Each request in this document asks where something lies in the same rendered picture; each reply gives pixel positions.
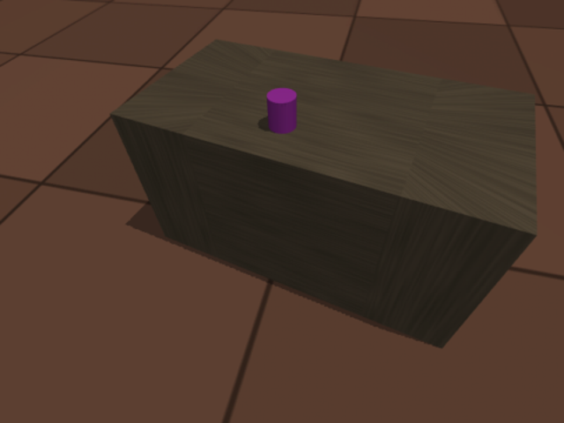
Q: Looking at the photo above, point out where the can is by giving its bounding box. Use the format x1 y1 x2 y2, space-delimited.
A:
267 88 297 134

